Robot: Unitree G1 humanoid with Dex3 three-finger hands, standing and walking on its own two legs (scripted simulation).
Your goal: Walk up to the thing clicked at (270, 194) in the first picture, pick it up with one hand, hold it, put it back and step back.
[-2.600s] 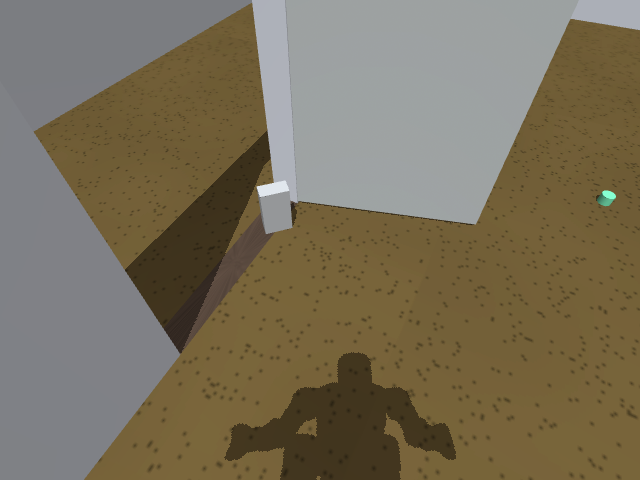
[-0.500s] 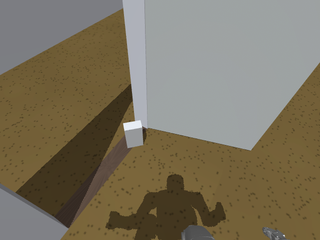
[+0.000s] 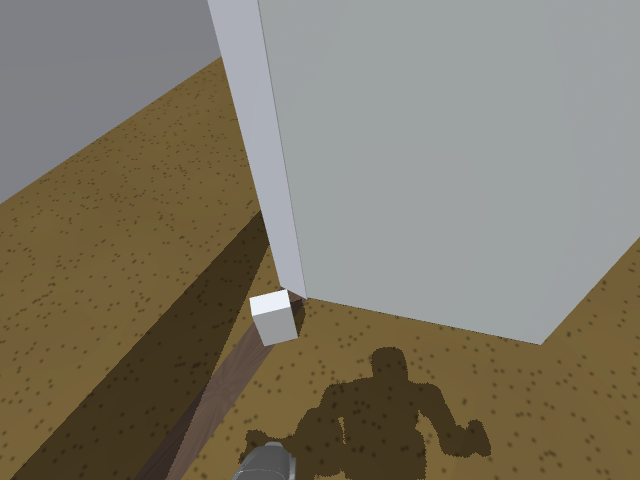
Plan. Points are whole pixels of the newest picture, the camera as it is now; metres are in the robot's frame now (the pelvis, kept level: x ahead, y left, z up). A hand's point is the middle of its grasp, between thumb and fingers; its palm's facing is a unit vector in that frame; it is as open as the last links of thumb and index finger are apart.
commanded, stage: walk up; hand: left
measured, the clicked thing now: (275, 319) +0.65 +0.23 -0.66
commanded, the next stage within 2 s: none
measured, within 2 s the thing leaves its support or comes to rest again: neither
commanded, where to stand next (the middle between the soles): +0.30 +0.05 m, yaw -1 degrees
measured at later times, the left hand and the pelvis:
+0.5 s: hand (134, 407) +0.23 +0.32 -0.14, palm faces -0.09 -0.93 -0.36, open 7.4 cm; pelvis +0.16 +0.06 +0.00, yaw -1 degrees
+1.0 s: hand (150, 365) +0.31 +0.33 -0.17, palm faces -0.03 -0.93 -0.37, open 7.4 cm; pelvis +0.23 +0.07 -0.02, yaw -2 degrees
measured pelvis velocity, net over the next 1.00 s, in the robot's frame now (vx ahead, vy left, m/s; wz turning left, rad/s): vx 0.23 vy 0.07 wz -0.03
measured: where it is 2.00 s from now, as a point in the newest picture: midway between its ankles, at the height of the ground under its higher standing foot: (324, 461)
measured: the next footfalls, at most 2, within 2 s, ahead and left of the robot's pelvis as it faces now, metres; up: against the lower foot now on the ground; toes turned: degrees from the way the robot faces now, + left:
left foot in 0.14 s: +0.18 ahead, +0.17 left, +0.00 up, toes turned +5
right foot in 0.60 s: +0.29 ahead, -0.07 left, +0.00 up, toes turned -3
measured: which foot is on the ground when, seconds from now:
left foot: up 0.00-0.12, down 0.14-0.62, up 0.64-0.92, down 0.94-1.00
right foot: down 0.00-0.18, up 0.20-0.58, down 0.60-1.00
